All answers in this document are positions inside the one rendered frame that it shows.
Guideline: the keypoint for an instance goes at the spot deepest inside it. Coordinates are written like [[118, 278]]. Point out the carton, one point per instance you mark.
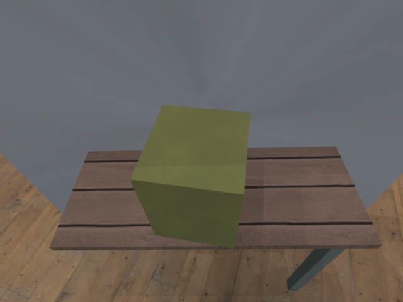
[[190, 176]]

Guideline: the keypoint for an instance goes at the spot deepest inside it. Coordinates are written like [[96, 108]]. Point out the table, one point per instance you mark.
[[294, 198]]

